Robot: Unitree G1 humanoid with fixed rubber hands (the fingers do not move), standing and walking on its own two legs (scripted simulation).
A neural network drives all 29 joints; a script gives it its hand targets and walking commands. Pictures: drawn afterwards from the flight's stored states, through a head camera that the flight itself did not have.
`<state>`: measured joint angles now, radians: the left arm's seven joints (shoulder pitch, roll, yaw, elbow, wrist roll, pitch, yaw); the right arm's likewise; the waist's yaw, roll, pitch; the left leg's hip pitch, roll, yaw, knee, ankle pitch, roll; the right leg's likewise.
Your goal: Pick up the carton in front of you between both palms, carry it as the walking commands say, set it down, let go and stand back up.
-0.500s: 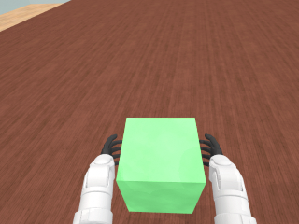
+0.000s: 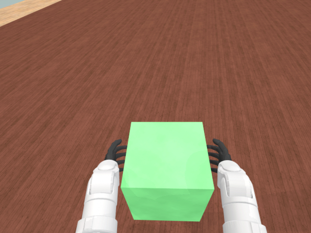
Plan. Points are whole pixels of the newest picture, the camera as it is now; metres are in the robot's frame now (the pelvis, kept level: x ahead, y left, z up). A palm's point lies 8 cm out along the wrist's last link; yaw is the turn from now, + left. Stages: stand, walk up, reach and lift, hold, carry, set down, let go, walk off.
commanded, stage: set down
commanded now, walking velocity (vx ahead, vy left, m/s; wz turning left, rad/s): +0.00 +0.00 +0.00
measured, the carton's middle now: (166, 173) +0.32 +0.00 -0.05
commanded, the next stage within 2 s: none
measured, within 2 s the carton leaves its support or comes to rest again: neither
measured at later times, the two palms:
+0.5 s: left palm (129, 176) +0.35 +0.13 -0.13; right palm (215, 181) +0.34 -0.17 -0.14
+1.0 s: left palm (137, 178) +0.42 +0.12 -0.26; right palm (208, 186) +0.39 -0.17 -0.27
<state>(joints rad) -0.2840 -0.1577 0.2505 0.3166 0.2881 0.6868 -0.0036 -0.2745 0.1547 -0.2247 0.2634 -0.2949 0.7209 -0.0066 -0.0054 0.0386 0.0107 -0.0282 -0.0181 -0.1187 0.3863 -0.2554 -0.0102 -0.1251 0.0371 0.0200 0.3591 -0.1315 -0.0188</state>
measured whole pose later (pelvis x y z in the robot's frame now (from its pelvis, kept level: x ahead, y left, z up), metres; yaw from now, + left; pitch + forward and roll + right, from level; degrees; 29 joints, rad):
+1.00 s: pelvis -0.06 +0.01 -0.18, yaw +2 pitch +44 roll +3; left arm -0.98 -0.04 0.47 0.66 0.26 0.29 0.01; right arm -0.91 0.11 -0.53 0.50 -0.31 0.33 -0.04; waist -0.04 0.05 -0.13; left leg -1.65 -0.12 -0.07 1.40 -0.51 -0.03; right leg -1.75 0.06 0.09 1.33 -0.34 0.03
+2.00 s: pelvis -0.08 +0.02 -0.37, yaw +3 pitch +43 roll -1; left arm -1.60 0.30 0.05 1.04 -0.01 0.27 0.13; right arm -1.38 -0.13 -0.54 0.72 -0.09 0.30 -0.09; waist -0.15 0.01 0.32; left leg -2.18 -0.20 -0.06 2.14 -0.71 -0.04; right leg -2.26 0.04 0.04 2.04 -0.53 0.06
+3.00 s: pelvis -0.09 +0.03 -0.40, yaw +2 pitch +35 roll -5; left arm -1.70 0.28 0.18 1.11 0.15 0.20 -0.01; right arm -1.50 -0.24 -0.64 0.96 -0.15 0.21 0.06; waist -0.14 0.00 0.51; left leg -2.15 -0.15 -0.03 2.26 -0.71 0.01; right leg -2.20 0.02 0.02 2.13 -0.54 0.08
